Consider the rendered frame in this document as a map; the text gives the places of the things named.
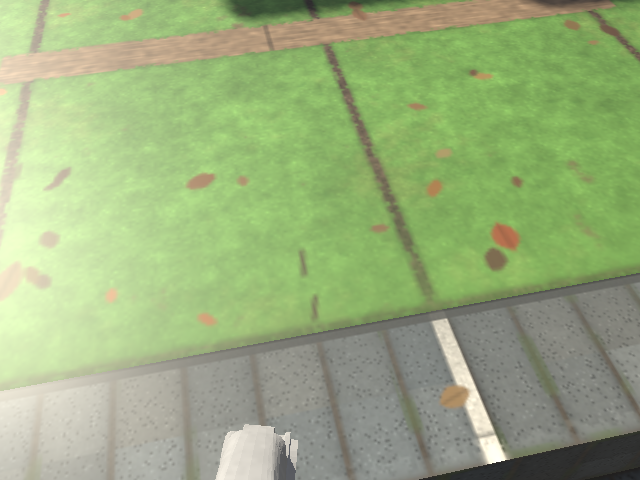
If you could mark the robot left shin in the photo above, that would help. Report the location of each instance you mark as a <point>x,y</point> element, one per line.
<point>226,439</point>

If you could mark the left robot thigh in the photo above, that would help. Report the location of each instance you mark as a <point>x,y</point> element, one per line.
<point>258,453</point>

